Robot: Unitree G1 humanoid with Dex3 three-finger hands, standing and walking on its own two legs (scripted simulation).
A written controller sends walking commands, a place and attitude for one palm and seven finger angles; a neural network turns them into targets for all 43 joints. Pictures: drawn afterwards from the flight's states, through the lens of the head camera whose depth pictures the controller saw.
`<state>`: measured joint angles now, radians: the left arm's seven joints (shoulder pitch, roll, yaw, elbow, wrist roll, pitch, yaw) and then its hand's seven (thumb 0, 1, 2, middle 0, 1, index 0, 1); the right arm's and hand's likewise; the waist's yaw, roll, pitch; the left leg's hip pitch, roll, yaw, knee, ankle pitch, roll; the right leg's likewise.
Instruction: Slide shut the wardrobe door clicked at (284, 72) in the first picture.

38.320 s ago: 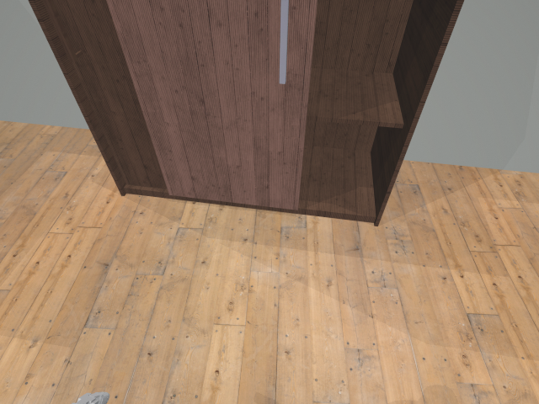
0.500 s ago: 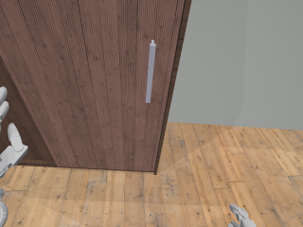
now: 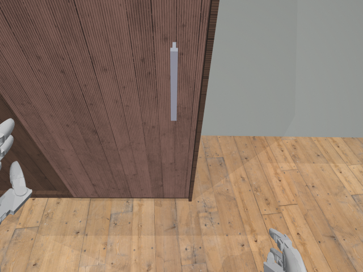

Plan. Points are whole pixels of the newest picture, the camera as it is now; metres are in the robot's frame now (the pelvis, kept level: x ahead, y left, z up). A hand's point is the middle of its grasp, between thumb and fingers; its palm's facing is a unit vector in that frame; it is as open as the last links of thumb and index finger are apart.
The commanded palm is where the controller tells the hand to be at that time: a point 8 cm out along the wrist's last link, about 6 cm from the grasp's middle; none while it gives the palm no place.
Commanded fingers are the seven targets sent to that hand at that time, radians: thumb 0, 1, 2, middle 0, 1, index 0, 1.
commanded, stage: let the arm hang, fingers relaxed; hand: left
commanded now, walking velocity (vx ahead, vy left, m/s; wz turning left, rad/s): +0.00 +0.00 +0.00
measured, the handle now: (174, 84) +0.62 +0.06 +0.09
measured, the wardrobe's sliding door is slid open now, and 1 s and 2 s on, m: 0.00 0.00 0.00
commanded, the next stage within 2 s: look to check the result in 1.18 s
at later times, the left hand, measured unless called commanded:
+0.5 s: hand out of the picture -0.05 +0.18 -0.18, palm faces +0.03 -0.99 -0.16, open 7.1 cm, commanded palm none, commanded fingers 0.00 0.90 0.90 -0.20 -0.30 -0.20 -0.30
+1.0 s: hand out of the picture -0.02 +0.18 -0.17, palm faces +0.04 -0.98 -0.19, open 7.3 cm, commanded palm none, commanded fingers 0.00 0.90 0.90 -0.20 -0.30 -0.20 -0.30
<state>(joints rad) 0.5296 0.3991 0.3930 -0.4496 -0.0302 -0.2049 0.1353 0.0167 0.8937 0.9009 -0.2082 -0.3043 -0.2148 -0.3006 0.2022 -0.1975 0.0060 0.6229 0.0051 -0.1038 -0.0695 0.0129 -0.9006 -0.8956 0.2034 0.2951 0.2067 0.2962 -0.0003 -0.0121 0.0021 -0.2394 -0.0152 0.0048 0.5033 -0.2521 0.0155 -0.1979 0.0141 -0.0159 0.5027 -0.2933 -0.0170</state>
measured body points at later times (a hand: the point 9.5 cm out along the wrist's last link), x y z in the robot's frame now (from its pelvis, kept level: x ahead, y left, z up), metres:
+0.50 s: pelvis -0.03 +0.00 +0.00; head +0.00 +0.02 +0.45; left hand -0.05 +0.23 -0.16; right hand -0.01 -0.25 -0.14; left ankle +0.01 +0.11 -0.74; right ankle -0.02 -0.11 -0.74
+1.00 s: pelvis -0.03 +0.01 +0.01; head -0.02 +0.01 +0.46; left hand -0.02 +0.23 -0.16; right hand -0.03 -0.20 -0.16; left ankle +0.01 +0.11 -0.74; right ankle -0.02 -0.11 -0.74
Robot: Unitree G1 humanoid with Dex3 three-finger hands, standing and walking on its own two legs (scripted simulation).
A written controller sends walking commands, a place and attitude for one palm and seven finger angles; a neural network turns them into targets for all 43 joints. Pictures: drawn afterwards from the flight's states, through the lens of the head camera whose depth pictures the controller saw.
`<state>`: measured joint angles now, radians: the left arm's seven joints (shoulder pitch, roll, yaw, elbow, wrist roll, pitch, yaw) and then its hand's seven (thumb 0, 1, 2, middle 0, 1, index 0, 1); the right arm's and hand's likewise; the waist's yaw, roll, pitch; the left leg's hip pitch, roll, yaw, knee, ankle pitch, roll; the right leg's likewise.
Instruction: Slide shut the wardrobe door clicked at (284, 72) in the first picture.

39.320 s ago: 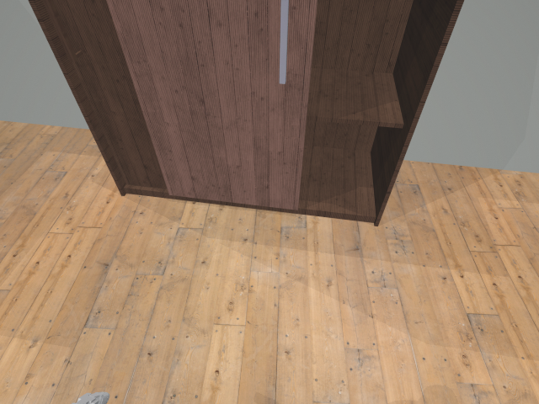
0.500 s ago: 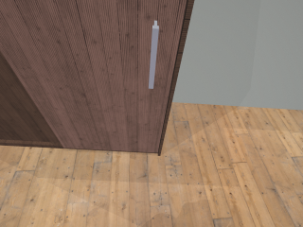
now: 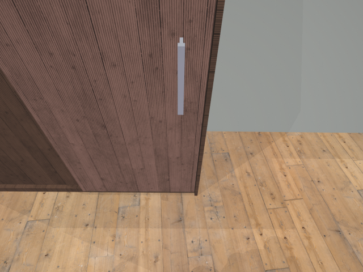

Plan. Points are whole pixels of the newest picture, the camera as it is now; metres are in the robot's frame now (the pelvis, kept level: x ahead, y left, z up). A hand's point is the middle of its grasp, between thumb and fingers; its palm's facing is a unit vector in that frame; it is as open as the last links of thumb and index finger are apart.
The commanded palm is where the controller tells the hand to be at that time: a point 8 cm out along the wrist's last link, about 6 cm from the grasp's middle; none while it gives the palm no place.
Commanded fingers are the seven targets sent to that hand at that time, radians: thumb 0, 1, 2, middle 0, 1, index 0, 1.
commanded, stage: let the arm hang, fingers relaxed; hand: left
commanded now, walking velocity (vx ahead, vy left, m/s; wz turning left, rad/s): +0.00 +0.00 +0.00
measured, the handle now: (180, 79) +0.65 +0.04 +0.08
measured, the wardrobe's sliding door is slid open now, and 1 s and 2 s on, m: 0.00 0.00 0.00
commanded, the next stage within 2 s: look to check the result in 0.18 s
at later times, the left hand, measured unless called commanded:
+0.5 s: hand out of the picture +0.02 +0.18 -0.17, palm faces +0.00 -0.98 -0.21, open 7.3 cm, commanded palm none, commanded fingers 0.00 0.90 0.90 -0.20 -0.30 -0.20 -0.30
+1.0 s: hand out of the picture +0.07 +0.19 -0.17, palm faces -0.01 -0.97 -0.26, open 7.3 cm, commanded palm none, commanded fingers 0.00 0.90 0.90 -0.20 -0.30 -0.20 -0.30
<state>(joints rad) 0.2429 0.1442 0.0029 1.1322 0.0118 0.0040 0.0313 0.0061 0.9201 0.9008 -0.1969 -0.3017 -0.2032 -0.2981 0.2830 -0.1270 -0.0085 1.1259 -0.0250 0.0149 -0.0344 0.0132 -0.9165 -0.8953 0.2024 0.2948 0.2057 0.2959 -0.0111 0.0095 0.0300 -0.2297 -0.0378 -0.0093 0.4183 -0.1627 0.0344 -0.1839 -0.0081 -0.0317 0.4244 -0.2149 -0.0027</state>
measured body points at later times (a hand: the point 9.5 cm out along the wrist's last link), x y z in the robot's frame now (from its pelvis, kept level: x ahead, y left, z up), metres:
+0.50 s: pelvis +0.01 -0.01 +0.00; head +0.03 -0.01 +0.45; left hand +0.02 +0.23 -0.16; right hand +0.02 -0.24 -0.16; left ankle +0.04 +0.10 -0.74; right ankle +0.01 -0.12 -0.74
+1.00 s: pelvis +0.03 -0.01 +0.00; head +0.04 -0.02 +0.45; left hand +0.08 +0.24 -0.15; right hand +0.07 -0.27 -0.15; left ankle +0.04 +0.10 -0.74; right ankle +0.01 -0.12 -0.74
